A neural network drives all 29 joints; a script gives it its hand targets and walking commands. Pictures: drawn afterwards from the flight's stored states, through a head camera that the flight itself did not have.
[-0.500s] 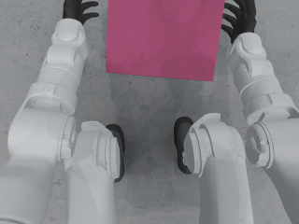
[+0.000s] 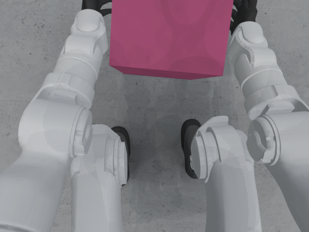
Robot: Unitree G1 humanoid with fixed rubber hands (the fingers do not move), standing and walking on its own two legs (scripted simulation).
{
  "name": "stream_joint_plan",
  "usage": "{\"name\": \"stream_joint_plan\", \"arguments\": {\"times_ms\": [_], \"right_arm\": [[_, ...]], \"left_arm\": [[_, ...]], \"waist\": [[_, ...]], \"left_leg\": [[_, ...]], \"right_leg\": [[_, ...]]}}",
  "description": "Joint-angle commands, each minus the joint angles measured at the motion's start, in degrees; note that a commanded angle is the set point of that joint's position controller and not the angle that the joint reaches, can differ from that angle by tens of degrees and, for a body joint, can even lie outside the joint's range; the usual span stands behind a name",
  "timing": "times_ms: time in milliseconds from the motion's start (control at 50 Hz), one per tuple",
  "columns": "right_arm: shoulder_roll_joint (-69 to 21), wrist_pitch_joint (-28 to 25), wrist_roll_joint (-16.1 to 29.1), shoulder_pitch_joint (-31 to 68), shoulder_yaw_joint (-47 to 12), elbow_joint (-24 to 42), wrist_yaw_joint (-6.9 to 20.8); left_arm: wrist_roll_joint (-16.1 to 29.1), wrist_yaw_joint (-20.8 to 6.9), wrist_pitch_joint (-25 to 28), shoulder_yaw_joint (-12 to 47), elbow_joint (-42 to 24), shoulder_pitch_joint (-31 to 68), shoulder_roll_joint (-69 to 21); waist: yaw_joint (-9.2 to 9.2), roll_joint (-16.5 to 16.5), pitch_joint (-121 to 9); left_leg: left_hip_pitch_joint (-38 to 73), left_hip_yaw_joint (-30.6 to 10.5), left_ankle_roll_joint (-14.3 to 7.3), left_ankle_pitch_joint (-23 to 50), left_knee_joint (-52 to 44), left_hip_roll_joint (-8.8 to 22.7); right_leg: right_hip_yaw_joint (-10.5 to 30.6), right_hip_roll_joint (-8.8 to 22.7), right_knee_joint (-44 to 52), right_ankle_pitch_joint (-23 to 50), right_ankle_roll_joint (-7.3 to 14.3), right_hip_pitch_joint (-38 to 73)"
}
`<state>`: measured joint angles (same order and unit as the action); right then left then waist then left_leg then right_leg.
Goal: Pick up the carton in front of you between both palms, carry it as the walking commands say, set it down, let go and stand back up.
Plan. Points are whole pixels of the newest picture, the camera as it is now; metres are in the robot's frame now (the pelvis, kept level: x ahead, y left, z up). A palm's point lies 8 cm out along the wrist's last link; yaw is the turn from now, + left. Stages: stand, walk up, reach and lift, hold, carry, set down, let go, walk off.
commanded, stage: reach and lift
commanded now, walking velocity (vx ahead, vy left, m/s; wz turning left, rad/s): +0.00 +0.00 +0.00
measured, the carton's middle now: (165, 32) +0.52 -0.03 -0.24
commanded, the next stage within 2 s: none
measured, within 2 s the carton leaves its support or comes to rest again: leaves its support in 0.02 s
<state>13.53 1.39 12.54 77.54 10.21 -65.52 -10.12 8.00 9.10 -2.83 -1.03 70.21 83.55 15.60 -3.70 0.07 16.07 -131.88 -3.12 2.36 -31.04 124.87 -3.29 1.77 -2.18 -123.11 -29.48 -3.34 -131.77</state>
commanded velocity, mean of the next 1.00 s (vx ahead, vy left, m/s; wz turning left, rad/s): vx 0.00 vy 0.00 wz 0.00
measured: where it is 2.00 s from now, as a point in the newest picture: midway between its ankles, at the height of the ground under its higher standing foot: (156, 162)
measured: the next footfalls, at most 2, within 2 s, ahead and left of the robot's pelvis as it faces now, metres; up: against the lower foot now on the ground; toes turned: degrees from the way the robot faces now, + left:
none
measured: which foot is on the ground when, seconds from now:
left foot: down 0.00-1.00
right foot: down 0.00-1.00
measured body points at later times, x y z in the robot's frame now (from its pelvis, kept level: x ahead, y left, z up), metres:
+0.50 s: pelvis +0.00 +0.00 +0.09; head +0.26 +0.00 +0.46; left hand +0.51 +0.13 +0.01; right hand +0.49 -0.18 +0.01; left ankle +0.12 +0.13 -0.34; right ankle +0.13 -0.13 -0.34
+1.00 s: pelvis +0.04 +0.00 +0.21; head +0.22 +0.00 +0.63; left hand +0.48 +0.14 +0.16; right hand +0.46 -0.17 +0.16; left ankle +0.12 +0.13 -0.34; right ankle +0.13 -0.13 -0.34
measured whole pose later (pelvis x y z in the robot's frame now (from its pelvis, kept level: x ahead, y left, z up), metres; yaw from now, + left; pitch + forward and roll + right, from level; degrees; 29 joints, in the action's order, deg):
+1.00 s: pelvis +0.04 +0.00 +0.21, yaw +1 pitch +36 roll +0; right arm -3.0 18.3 -7.5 39.9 22.7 -35.6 -4.3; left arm -8.2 4.6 -17.5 -19.4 38.7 42.0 -2.8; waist -1.8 -0.8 -14.0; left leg -91.8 -6.0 2.6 -29.6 85.8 -6.6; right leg 6.2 -5.7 -85.1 -28.3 -3.4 -92.4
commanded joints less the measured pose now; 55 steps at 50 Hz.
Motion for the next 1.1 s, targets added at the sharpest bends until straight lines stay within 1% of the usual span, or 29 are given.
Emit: {"name": "stream_joint_plan", "arguments": {"times_ms": [0,60,100,120,160,200,240,280,320,360,400,480,520,580,700,820,920,1080], "right_arm": [[-51.09,0.65,0.38,35.0,-16.43,18.49,14.73],[-56.02,2.33,1.89,33.23,-19.44,24.81,15.02],[-58.54,3.98,1.9,32.09,-21.16,29.51,15.23],[-59.79,4.96,1.64,31.51,-21.83,31.98,15.45],[-62.08,7.08,0.68,30.28,-22.81,36.0,16.04],[-64.25,9.34,-0.84,28.82,-22.89,37.16,16.85],[-66.2,11.59,-3.33,26.29,-21.32,34.28,17.79],[-67.64,13.54,-6.62,23.11,-18.14,29.14,18.68],[-68.16,14.89,-10.04,21.37,-14.19,25.34,19.44],[-68.58,15.55,-12.58,20.8,-11.46,23.41,19.99],[-69.04,15.77,-14.28,20.39,-9.97,22.6,20.28],[-70.12,15.95,-15.85,18.9,-9.3,22.31,20.65],[-70.89,16.13,-16.0,17.76,-9.73,22.59,20.87],[-72.5,16.49,-15.57,15.61,-11.41,23.55,21.13],[-75.36,17.06,-13.22,10.54,-17.06,27.2,21.28],[-76.93,17.21,-11.62,4.49,-21.51,29.45,21.12],[-77.79,16.97,-11.72,-0.96,-22.64,29.32,20.91],[-78.57,15.66,-13.38,-9.71,-22.2,27.94,20.51]], "left_arm": [[1.87,-13.35,0.54,11.71,-17.39,28.01,-54.93],[3.91,-13.36,-0.91,15.04,-24.39,27.85,-61.12],[4.14,-13.21,-2.36,16.53,-28.85,26.27,-64.59],[3.73,-13.21,-3.29,16.97,-30.92,25.21,-66.09],[2.44,-13.34,-5.32,17.48,-34.37,23.05,-68.59],[0.59,-13.73,-7.47,16.93,-35.78,21.15,-70.33],[-2.04,-14.48,-9.51,14.72,-33.36,18.9,-71.55],[-5.16,-15.36,-11.19,10.82,-28.43,16.61,-71.93],[-8.27,-16.09,-12.3,6.55,-24.42,15.14,-72.16],[-10.41,-16.7,-12.79,3.59,-22.14,14.38,-72.6],[-11.83,-17.01,-12.88,1.7,-21.04,13.84,-73.04],[-13.35,-17.35,-12.99,0.02,-20.64,12.24,-73.64],[-13.54,-17.57,-13.15,0.11,-21.27,11.29,-74.09],[-13.14,-17.83,-13.49,1.73,-23.11,9.6,-75.39],[-10.28,-18.22,-14.17,8.05,-28.3,5.48,-78.44],[-8.2,-18.34,-14.49,12.72,-31.05,-0.39,-80.48],[-8.19,-18.33,-14.25,13.75,-31.39,-5.88,-81.12],[-9.77,-18.27,-12.89,13.08,-30.79,-14.67,-81.07]], "waist": [[-1.6,-4.36,-74.2],[-2.94,-4.57,-86.5],[-3.43,-4.53,-93.56],[-3.4,-4.43,-96.02],[-2.74,-4.25,-98.23],[-1.87,-4.11,-95.81],[-1.04,-4.12,-88.13],[-0.52,-4.2,-79.52],[-0.57,-3.86,-74.05],[-0.7,-3.55,-72.84],[-0.8,-3.19,-73.51],[-0.53,-2.38,-75.91],[-0.36,-2.04,-77.26],[-0.05,-1.69,-79.74],[0.36,-1.61,-83.78],[0.72,-1.73,-81.54],[1.04,-1.47,-76.86],[1.75,-0.62,-68.67]], "left_leg": [[33.87,6.86,-2.06,17.55,-8.43,-5.06],[40.25,7.34,-1.61,22.38,-8.38,-5.94],[44.44,7.51,-1.34,23.93,-9.05,-6.46],[45.8,7.68,-1.25,23.76,-9.68,-6.69],[46.89,8.05,-1.06,21.77,-11.35,-7.04],[45.58,8.37,-0.98,17.45,-13.68,-7.22],[41.65,8.45,-1.02,11.13,-16.67,-7.18],[37.96,8.34,-1.42,5.38,-19.85,-7.18],[35.95,8.15,-1.76,1.91,-22.62,-7.25],[35.87,7.96,-1.9,1.27,-24.84,-7.37],[37.09,7.74,-1.92,1.93,-26.73,-7.48],[40.48,7.51,-1.89,3.25,-30.26,-7.72],[42.47,7.42,-1.85,3.88,-32.01,-7.75],[46.08,7.39,-1.7,5.48,-34.47,-7.75],[53.75,6.88,-1.06,10.1,-38.84,-7.71],[59.91,5.84,-0.58,11.85,-43.8,-7.58],[64.84,4.75,-0.58,12.27,-48.98,-7.36],[73.65,2.65,-1.15,13.92,-58.2,-6.59]], "right_leg": [[-7.39,-5.65,7.04,20.04,0.79,35.35],[-8.59,-5.88,7.14,24.82,0.57,41.64],[-9.27,-6.09,7.96,25.7,0.37,44.09],[-9.5,-6.27,8.64,25.26,0.32,44.85],[-9.78,-6.68,10.16,23.17,0.27,45.71],[-9.72,-7.07,12.27,19.03,0.39,44.7],[-9.41,-7.26,15.05,12.88,0.66,40.68],[-9.04,-7.26,18.02,7.03,1.0,36.25],[-8.63,-7.27,20.8,3.3,1.37,34.46],[-8.2,-7.24,23.13,2.38,1.68,35.25],[-7.87,-7.25,25.16,2.87,1.78,36.69],[-7.53,-7.35,28.87,4.01,1.61,40.49],[-7.44,-7.39,30.55,4.61,1.47,42.71],[-7.32,-7.54,32.81,6.22,1.23,46.32],[-6.62,-7.8,36.89,10.8,0.86,54.34],[-5.46,-7.87,41.71,12.67,0.92,61.02],[-4.26,-7.79,46.9,13.1,1.13,66.65],[-1.99,-7.21,56.24,14.57,1.49,76.34]]}}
